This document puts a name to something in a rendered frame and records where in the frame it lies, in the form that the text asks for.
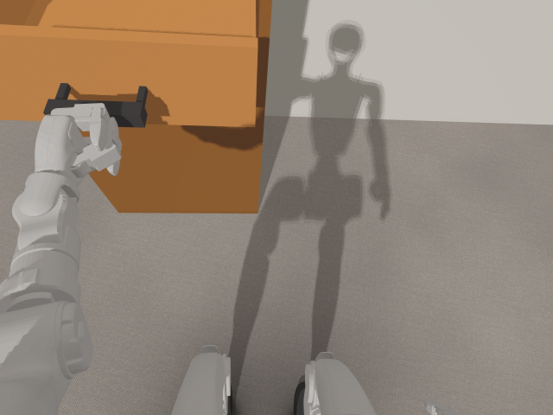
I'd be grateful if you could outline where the robot left hand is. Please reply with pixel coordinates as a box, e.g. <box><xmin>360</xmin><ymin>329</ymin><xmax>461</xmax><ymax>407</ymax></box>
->
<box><xmin>35</xmin><ymin>103</ymin><xmax>122</xmax><ymax>187</ymax></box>

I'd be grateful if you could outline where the robot left forearm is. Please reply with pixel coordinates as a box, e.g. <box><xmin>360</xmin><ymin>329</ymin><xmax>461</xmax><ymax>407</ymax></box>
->
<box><xmin>0</xmin><ymin>172</ymin><xmax>81</xmax><ymax>314</ymax></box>

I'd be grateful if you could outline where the robot left thigh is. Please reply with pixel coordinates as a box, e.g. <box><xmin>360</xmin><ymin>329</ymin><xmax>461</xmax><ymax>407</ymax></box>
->
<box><xmin>171</xmin><ymin>353</ymin><xmax>231</xmax><ymax>415</ymax></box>

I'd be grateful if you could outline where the handle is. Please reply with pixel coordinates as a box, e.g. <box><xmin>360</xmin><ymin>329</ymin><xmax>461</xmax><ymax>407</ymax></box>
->
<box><xmin>43</xmin><ymin>83</ymin><xmax>148</xmax><ymax>128</ymax></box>

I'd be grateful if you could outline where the cabinet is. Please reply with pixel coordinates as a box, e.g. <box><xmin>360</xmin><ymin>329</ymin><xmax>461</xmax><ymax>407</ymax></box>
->
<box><xmin>79</xmin><ymin>0</ymin><xmax>272</xmax><ymax>214</ymax></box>

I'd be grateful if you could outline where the right robot shin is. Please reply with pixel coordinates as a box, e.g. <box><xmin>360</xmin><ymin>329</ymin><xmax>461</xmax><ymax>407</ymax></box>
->
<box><xmin>303</xmin><ymin>352</ymin><xmax>334</xmax><ymax>415</ymax></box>

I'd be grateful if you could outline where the robot right hand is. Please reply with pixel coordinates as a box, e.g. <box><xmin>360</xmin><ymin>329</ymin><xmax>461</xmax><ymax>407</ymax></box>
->
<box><xmin>424</xmin><ymin>398</ymin><xmax>460</xmax><ymax>415</ymax></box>

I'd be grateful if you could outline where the robot left upper arm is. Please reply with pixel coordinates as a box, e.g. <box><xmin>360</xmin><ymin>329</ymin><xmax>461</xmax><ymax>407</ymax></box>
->
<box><xmin>0</xmin><ymin>301</ymin><xmax>93</xmax><ymax>415</ymax></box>

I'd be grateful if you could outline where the drawer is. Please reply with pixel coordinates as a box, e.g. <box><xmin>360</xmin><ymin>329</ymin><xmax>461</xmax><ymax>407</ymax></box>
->
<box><xmin>0</xmin><ymin>0</ymin><xmax>257</xmax><ymax>127</ymax></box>

